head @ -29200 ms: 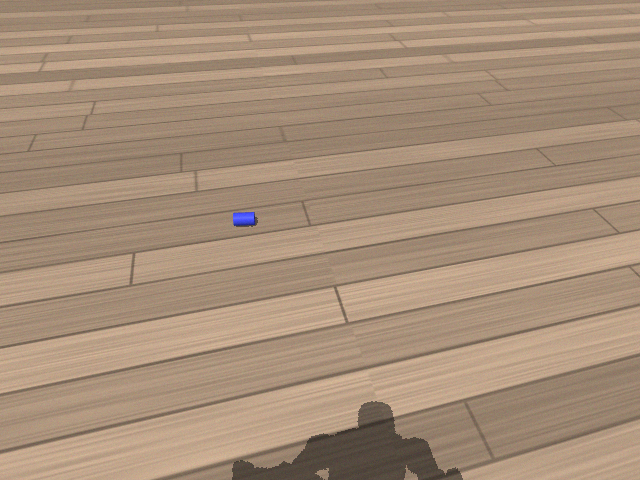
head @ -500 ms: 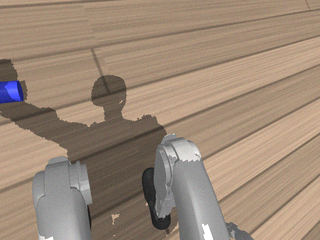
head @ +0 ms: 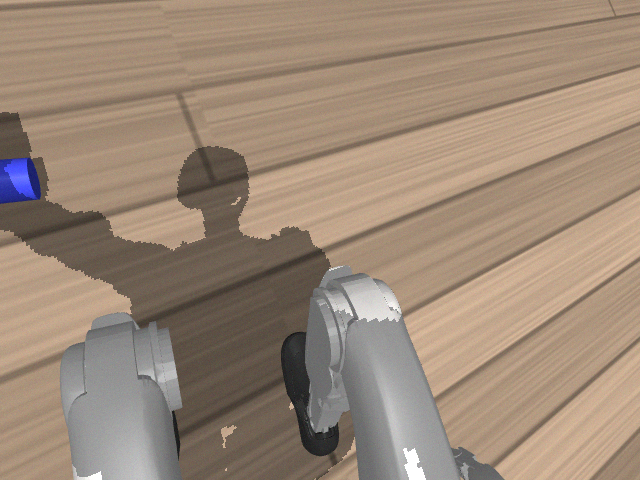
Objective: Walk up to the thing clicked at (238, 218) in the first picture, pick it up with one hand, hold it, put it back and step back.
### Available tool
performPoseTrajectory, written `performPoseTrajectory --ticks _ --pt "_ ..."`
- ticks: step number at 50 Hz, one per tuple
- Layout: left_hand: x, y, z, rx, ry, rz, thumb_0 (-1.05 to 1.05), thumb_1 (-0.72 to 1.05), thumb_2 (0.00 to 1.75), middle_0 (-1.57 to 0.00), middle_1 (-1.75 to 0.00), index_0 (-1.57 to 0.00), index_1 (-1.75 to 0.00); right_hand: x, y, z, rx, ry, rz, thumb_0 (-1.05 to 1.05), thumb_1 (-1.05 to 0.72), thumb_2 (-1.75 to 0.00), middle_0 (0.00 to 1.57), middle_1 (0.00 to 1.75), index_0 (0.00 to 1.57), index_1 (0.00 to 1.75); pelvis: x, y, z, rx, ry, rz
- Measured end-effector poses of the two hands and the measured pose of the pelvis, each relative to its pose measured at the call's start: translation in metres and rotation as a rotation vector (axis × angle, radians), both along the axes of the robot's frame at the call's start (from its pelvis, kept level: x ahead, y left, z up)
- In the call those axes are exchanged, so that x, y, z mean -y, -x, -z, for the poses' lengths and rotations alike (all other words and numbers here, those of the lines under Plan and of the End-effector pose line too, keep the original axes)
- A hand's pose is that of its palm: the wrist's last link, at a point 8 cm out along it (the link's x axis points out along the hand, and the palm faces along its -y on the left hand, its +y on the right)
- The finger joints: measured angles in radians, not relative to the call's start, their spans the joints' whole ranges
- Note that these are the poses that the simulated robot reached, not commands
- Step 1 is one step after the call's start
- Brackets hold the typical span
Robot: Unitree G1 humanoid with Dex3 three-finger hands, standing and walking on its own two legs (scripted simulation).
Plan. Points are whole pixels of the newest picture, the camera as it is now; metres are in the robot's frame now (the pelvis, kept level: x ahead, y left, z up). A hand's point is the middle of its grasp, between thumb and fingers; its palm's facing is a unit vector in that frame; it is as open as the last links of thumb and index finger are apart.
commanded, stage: rise first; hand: left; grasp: from above
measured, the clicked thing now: out of the picture +0.51 +0.32 -0.30
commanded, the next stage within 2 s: none
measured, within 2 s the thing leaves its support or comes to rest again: neither
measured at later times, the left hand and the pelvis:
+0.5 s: hand out of the picture +0.47 +0.36 -0.18, palm faces -0.45 -0.09 -0.89, open 13.5 cm; pelvis +0.00 +0.00 +0.00, yaw +0 degrees
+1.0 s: hand out of the picture +0.47 +0.35 -0.18, palm faces -0.44 -0.09 -0.89, open 13.7 cm; pelvis +0.00 +0.00 +0.00, yaw +0 degrees
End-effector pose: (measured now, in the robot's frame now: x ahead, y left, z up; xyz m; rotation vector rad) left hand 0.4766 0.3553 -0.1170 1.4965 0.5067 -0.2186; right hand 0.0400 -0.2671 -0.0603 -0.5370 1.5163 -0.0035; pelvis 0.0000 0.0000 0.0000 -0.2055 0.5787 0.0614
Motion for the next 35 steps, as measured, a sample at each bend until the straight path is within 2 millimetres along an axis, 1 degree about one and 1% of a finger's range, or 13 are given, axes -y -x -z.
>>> performPoseTrajectory --ticks 8,18,28,35 --pt "-0.0018 -0.0024 -0.0008 0.007 -0.003 -0.006 0.00 -0.38 0.90 -0.24 -0.83 -0.23 -0.85 -0.0005 0.0011 -0.0012 0.002 0.005 0.002 0.00 -0.90 -0.90 0.20 0.29 0.20 0.30 -0.0011 0.0002 0.0005 0.000 0.004 0.000" --pt "-0.0033 0.0011 -0.0022 -0.004 0.000 -0.005 0.00 -0.40 0.92 -0.22 -0.85 -0.21 -0.87 -0.0025 0.0005 -0.0022 0.010 0.004 -0.003 0.00 -0.90 -0.90 0.20 0.29 0.20 0.30 -0.0025 0.0016 0.0001 0.002 0.008 -0.002" --pt "-0.0014 0.0001 0.0032 0.001 0.008 0.011 0.00 -0.42 0.93 -0.21 -0.86 -0.19 -0.88 -0.0028 0.0020 -0.0030 0.013 0.013 -0.016 0.00 -0.90 -0.90 0.20 0.29 0.20 0.30 -0.0032 0.0034 0.0030 0.010 0.013 -0.001" --pt "-0.0001 -0.0030 0.0018 0.017 -0.001 0.008 0.00 -0.43 0.95 -0.20 -0.87 -0.18 -0.89 -0.0028 0.0030 -0.0030 0.008 0.009 -0.011 0.00 -0.90 -0.90 0.21 0.29 0.20 0.30 -0.0022 0.0018 0.0026 0.004 0.009 -0.002"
